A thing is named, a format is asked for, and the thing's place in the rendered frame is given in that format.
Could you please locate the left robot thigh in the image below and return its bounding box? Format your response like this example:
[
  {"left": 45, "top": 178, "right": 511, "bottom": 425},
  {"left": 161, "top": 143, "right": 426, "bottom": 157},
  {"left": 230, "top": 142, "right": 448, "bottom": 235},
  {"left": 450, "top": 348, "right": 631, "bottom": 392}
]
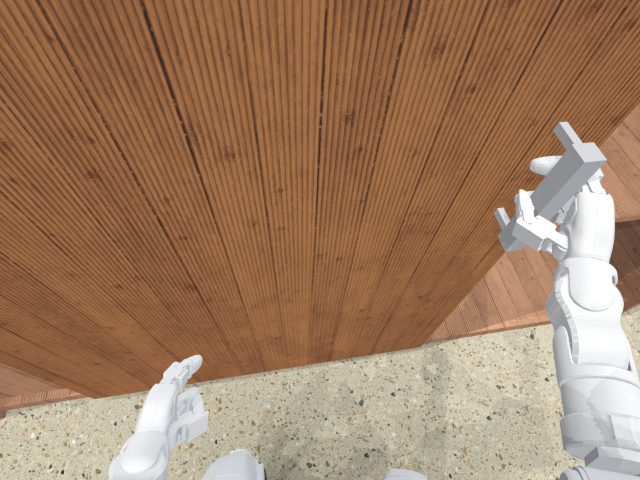
[{"left": 201, "top": 453, "right": 265, "bottom": 480}]

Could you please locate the handle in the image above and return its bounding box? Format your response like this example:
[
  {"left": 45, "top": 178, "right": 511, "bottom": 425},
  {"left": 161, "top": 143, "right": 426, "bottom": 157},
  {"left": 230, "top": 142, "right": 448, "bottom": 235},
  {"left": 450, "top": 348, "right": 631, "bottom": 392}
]
[{"left": 494, "top": 122, "right": 607, "bottom": 252}]

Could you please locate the right robot hand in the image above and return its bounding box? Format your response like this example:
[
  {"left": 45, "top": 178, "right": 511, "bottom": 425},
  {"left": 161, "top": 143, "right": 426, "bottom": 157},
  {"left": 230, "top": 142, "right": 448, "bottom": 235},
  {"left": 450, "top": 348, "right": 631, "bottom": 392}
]
[{"left": 512, "top": 156, "right": 615, "bottom": 266}]

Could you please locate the wardrobe door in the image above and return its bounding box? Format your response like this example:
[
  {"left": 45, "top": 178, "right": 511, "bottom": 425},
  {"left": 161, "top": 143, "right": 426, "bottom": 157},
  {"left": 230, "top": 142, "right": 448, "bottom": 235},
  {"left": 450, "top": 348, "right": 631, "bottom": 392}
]
[
  {"left": 0, "top": 363, "right": 66, "bottom": 399},
  {"left": 0, "top": 0, "right": 640, "bottom": 399}
]

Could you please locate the robot left shin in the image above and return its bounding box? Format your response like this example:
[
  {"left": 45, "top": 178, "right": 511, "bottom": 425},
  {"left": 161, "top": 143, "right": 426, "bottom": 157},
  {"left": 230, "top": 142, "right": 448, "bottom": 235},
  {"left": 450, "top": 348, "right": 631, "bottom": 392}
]
[{"left": 229, "top": 449, "right": 256, "bottom": 460}]

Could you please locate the left robot hand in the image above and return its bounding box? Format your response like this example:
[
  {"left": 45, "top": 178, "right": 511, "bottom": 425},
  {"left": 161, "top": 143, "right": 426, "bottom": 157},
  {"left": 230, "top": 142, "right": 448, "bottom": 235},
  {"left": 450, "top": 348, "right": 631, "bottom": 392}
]
[{"left": 134, "top": 355, "right": 209, "bottom": 450}]

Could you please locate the robot left forearm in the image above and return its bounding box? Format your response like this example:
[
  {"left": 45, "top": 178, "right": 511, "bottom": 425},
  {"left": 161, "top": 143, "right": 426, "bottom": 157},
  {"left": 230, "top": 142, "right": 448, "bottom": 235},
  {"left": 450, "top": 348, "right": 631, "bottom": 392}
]
[{"left": 108, "top": 431, "right": 170, "bottom": 480}]

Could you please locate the robot right forearm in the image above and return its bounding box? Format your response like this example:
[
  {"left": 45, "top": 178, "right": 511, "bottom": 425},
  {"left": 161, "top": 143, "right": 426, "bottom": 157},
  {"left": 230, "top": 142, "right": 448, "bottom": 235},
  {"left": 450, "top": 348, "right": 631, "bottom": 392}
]
[{"left": 546, "top": 257, "right": 640, "bottom": 477}]

